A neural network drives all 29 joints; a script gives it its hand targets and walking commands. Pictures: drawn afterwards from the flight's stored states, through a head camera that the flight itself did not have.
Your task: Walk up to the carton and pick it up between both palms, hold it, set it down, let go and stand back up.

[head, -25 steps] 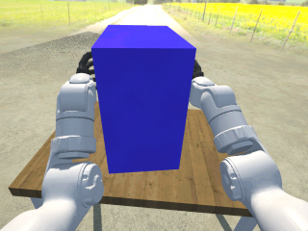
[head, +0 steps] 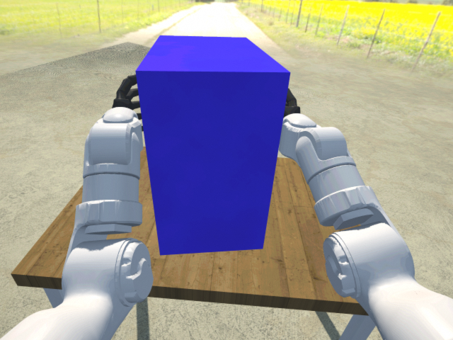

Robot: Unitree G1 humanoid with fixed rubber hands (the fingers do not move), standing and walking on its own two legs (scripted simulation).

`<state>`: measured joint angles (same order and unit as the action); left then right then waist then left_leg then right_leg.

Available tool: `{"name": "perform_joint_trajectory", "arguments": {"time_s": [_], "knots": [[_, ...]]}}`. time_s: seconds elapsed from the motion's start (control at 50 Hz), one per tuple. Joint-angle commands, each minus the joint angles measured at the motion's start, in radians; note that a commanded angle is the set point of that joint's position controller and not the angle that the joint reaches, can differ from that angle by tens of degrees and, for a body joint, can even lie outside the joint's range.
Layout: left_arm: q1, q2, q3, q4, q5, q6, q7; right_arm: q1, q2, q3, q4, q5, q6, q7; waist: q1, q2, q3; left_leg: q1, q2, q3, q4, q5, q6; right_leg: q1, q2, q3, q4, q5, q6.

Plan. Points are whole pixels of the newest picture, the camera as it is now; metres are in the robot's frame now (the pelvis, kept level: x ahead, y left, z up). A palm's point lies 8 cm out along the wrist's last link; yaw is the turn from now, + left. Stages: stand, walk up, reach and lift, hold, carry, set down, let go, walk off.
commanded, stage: hold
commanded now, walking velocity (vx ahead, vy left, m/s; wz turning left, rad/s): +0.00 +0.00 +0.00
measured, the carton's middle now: (207, 134) +0.41 +0.01 +0.24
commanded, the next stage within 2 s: set down in 0.30 s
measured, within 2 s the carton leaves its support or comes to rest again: neither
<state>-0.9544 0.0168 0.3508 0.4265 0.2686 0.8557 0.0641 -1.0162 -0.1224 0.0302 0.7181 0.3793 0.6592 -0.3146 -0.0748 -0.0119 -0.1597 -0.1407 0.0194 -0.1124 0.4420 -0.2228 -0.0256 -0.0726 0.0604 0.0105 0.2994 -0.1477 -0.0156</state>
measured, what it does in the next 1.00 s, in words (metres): stands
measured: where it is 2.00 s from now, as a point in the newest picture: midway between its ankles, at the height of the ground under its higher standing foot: outside the picture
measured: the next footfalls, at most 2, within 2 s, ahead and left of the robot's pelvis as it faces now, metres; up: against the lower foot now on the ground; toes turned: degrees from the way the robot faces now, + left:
none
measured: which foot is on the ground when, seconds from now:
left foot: down 0.00-1.00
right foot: down 0.00-1.00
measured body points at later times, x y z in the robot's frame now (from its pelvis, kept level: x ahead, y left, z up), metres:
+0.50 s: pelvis +0.00 +0.00 +0.00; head -0.10 +0.04 +0.44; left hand +0.39 +0.15 +0.30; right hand +0.38 -0.12 +0.31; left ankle +0.02 +0.13 -0.75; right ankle +0.01 -0.11 -0.75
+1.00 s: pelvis +0.01 +0.00 +0.00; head -0.06 +0.05 +0.44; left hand +0.42 +0.15 +0.26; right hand +0.39 -0.12 +0.22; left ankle +0.02 +0.13 -0.75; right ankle +0.01 -0.11 -0.74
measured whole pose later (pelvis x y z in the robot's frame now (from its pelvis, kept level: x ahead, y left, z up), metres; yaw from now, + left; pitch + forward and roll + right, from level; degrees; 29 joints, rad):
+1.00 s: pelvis +0.01 +0.00 +0.00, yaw +2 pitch -10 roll -2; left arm -0.89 0.04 0.33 0.47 0.30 0.60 -0.01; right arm -0.83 0.01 -0.05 0.72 0.24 0.31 -0.30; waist -0.12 -0.09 0.00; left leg 0.00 0.00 -0.13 0.41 -0.23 -0.01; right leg 0.08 0.04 -0.02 0.26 -0.17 -0.01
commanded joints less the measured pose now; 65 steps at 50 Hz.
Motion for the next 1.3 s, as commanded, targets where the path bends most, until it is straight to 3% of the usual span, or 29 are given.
{"name": "perform_joint_trajectory", "arguments": {"time_s": [0.0, 0.08, 0.14, 0.16, 0.22, 0.32, 0.34, 0.4, 0.44, 0.48, 0.5, 0.54, 0.58, 0.62, 0.66, 0.68, 0.74, 0.78, 0.84, 0.88, 0.94, 0.98, 1.02, 1.06, 1.08, 1.14, 1.16, 1.2, 1.28], "knots": [[-0.785, -0.682, -0.421, -0.135, -0.213, -0.067, -0.16, -1.007, 0.722, 0.221, -0.457, 0.162, -0.073, 0.116, -0.021, 0.045, -0.402, 0.078, -0.074, 0.062, -0.047, 0.283, -0.026, 0.16, 0.031, 0.0, -0.013, 0.28, 0.06], [-0.806, -0.637, -0.364, -0.054, -0.162, -0.053, -0.167, -0.978, 0.685, 0.162, -0.331, 0.127, -0.054, 0.12, -0.024, 0.068, -0.257, 0.031, -0.07, 0.065, -0.081, 0.173, -0.017, 0.11, 0.021, 0.001, -0.037, 0.153, 0.05], [-0.783, -0.652, -0.376, -0.049, -0.181, -0.051, -0.173, -1.015, 0.698, 0.191, -0.396, 0.141, -0.06, 0.116, -0.015, 0.053, -0.277, 0.031, -0.073, 0.068, -0.072, 0.195, -0.017, 0.123, 0.027, -0.003, -0.039, 0.164, 0.057], [-0.77, -0.632, -0.337, -0.002, -0.153, -0.038, -0.174, -1.036, 0.694, 0.192, -0.369, 0.145, -0.052, 0.117, 0.017, 0.028, -0.268, 0.006, -0.071, 0.072, -0.089, 0.141, 0.0, 0.114, 0.028, -0.001, -0.044, 0.099, 0.061], [-0.834, -0.676, -0.417, -0.068, -0.196, -0.055, -0.166, -1.044, 0.69, 0.188, -0.407, 0.162, -0.064, 0.119, -0.021, 0.086, -0.363, 0.05, -0.066, 0.059, -0.066, 0.22, -0.035, 0.133, 0.037, -0.011, -0.024, 0.171, 0.047], [-0.826, -0.609, -0.355, 0.014, -0.225, -0.069, -0.18, -1.015, 0.648, 0.197, -0.265, 0.151, -0.054, 0.136, -0.016, 0.03, -0.267, 0.009, -0.072, 0.073, -0.099, 0.148, -0.006, 0.108, 0.04, -0.036, -0.038, 0.117, 0.059], [-0.892, -0.642, -0.398, -0.046, -0.252, -0.093, -0.18, -1.061, 0.669, 0.191, -0.345, 0.138, -0.088, 0.141, -0.018, 0.025, -0.349, 0.019, -0.064, 0.073, -0.083, 0.19, -0.015, 0.123, 0.053, -0.041, -0.027, 0.146, 0.047], [-0.965, -0.677, -0.408, -0.037, -0.259, -0.154, -0.16, -1.106, 0.647, 0.139, -0.292, 0.122, -0.147, 0.149, -0.034, 0.096, -0.403, 0.071, -0.058, 0.053, -0.075, 0.216, -0.042, 0.089, 0.048, -0.042, -0.034, 0.132, 0.028], [-0.969, -0.664, -0.395, -0.004, -0.233, -0.186, -0.177, -1.077, 0.638, 0.076, -0.229, 0.059, -0.188, 0.15, -0.061, 0.132, -0.361, 0.092, -0.055, 0.059, -0.081, 0.198, -0.046, 0.078, 0.028, -0.037, -0.039, 0.136, 0.027], [-0.857, -0.591, -0.254, 0.078, -0.138, -0.213, -0.192, -0.999, 0.634, 0.052, -0.151, 0.008, -0.224, 0.161, -0.01, 0.091, -0.273, 0.086, -0.067, 0.073, -0.111, 0.153, -0.018, 0.089, 0.022, -0.036, -0.066, 0.082, 0.043], [-0.888, -0.608, -0.28, 0.078, -0.136, -0.234, -0.215, -0.938, 0.633, -0.007, -0.09, -0.037, -0.243, 0.162, -0.069, 0.127, -0.24, 0.096, -0.057, 0.078, -0.124, 0.139, -0.038, 0.114, 0.02, -0.036, -0.052, 0.094, 0.027], [-0.803, -0.518, -0.168, 0.167, -0.064, -0.239, -0.246, -0.894, 0.6, -0.043, -0.016, -0.097, -0.264, 0.166, -0.045, 0.088, -0.158, 0.067, -0.077, 0.094, -0.131, 0.104, -0.015, 0.152, 0.008, -0.038, -0.077, 0.075, 0.046], [-0.799, -0.486, -0.144, 0.176, -0.015, -0.244, -0.279, -0.829, 0.559, -0.078, 0.061, -0.139, -0.282, 0.163, -0.058, 0.1, -0.094, 0.081, -0.073, 0.11, -0.146, 0.066, -0.011, 0.153, -0.002, -0.047, -0.078, 0.062, 0.056], [-0.724, -0.471, -0.137, 0.22, 0.002, -0.244, -0.293, -0.838, 0.564, -0.072, 0.021, -0.145, -0.311, 0.165, -0.044, 0.086, -0.071, 0.086, -0.075, 0.115, -0.151, 0.098, -0.007, 0.18, 0.002, -0.059, -0.071, 0.109, 0.063], [-0.757, -0.521, -0.224, 0.102, -0.049, -0.258, -0.299, -0.903, 0.579, -0.01, -0.135, -0.115, -0.366, 0.15, -0.083, 0.095, -0.188, 0.158, -0.095, 0.125, -0.108, 0.255, -0.017, 0.234, 0.001, -0.07, -0.052, 0.294, 0.075], [-0.785, -0.518, -0.217, 0.092, -0.052, -0.275, -0.299, -0.913, 0.618, 0.039, -0.148, -0.111, -0.38, 0.152, -0.037, 0.085, -0.207, 0.167, -0.096, 0.126, -0.1, 0.271, -0.016, 0.241, 0.004, -0.071, -0.049, 0.299, 0.075], [-0.704, -0.579, -0.325, 0.051, -0.102, -0.265, -0.276, -0.939, 0.608, 0.088, -0.292, -0.082, -0.408, 0.127, -0.085, 0.094, -0.245, 0.235, -0.091, 0.109, -0.07, 0.422, -0.034, 0.258, 0.013, -0.085, -0.033, 0.412, 0.072], [-0.656, -0.592, -0.337, 0.053, -0.092, -0.264, -0.267, -0.977, 0.621, 0.107, -0.356, -0.098, -0.432, 0.126, -0.076, 0.093, -0.226, 0.234, -0.096, 0.107, -0.076, 0.363, -0.024, 0.238, 0.003, -0.091, -0.047, 0.349, 0.071], [-0.653, -0.613, -0.364, 0.037, -0.106, -0.268, -0.273, -0.965, 0.652, 0.162, -0.419, -0.098, -0.441, 0.128, -0.079, 0.002, -0.262, 0.246, -0.088, 0.107, -0.074, 0.365, -0.002, 0.264, 0.01, -0.095, -0.039, 0.383, 0.085], [-0.657, -0.624, -0.414, -0.041, -0.113, -0.277, -0.262, -0.943, 0.634, 0.172, -0.455, -0.089, -0.462, 0.127, -0.092, 0.074, -0.324, 0.273, -0.086, 0.107, -0.061, 0.431, -0.026, 0.277, 0.013, -0.092, -0.017, 0.429, 0.086], [-0.691, -0.67, -0.479, -0.075, -0.143, -0.304, -0.23, -0.971, 0.636, 0.169, -0.506, -0.067, -0.496, 0.141, -0.081, 0.115, -0.372, 0.316, -0.067, 0.091, -0.031, 0.518, -0.055, 0.211, 0.032, -0.093, -0.034, 0.336, 0.059], [-0.655, -0.666, -0.469, -0.007, -0.13, -0.295, -0.224, -0.949, 0.614, 0.16, -0.482, -0.085, -0.486, 0.145, -0.084, 0.105, -0.323, 0.297, -0.062, 0.089, -0.041, 0.457, -0.044, 0.189, 0.027, -0.098, -0.039, 0.291, 0.061], [-0.663, -0.635, -0.418, 0.057, -0.097, -0.304, -0.226, -0.883, 0.598, 0.11, -0.337, -0.123, -0.469, 0.156, -0.101, 0.086, -0.241, 0.255, -0.06, 0.091, -0.081, 0.336, -0.033, 0.156, 0.022, -0.095, -0.054, 0.173, 0.06], [-0.646, -0.637, -0.4, 0.039, -0.079, -0.312, -0.224, -0.888, 0.604, 0.118, -0.347, -0.124, -0.475, 0.169, -0.071, 0.093, -0.249, 0.239, -0.066, 0.107, -0.087, 0.337, -0.029, 0.159, 0.019, -0.092, -0.044, 0.19, 0.066], [-0.644, -0.602, -0.347, 0.115, -0.051, -0.312, -0.234, -0.855, 0.585, 0.07, -0.234, -0.148, -0.466, 0.168, -0.095, 0.093, -0.164, 0.226, -0.07, 0.104, -0.103, 0.26, -0.021, 0.155, 0.007, -0.092, -0.053, 0.166, 0.07], [-0.636, -0.636, -0.349, 0.125, -0.055, -0.317, -0.234, -0.936, 0.596, 0.086, -0.32, -0.13, -0.498, 0.182, -0.054, 0.093, -0.218, 0.228, -0.058, 0.114, -0.09, 0.335, -0.026, 0.173, 0.022, -0.09, -0.042, 0.208, 0.066], [-0.644, -0.644, -0.376, 0.136, -0.072, -0.326, -0.232, -0.912, 0.59, 0.073, -0.293, -0.147, -0.503, 0.177, -0.081, 0.097, -0.238, 0.249, -0.055, 0.112, -0.085, 0.33, -0.033, 0.163, 0.022, -0.099, -0.047, 0.197, 0.062], [-0.599, -0.603, -0.299, 0.175, -0.028, -0.328, -0.226, -0.871, 0.608, 0.077, -0.235, -0.151, -0.491, 0.182, -0.027, 0.074, -0.164, 0.214, -0.069, 0.124, -0.093, 0.318, -0.019, 0.171, 0.015, -0.085, -0.052, 0.214, 0.073], [-0.64, -0.637, -0.365, 0.142, -0.076, -0.36, -0.224, -0.878, 0.605, 0.067, -0.253, -0.168, -0.521, 0.186, -0.07, 0.086, -0.246, 0.271, -0.05, 0.114, -0.08, 0.363, -0.039, 0.148, 0.027, -0.108, -0.045, 0.203, 0.062]]}}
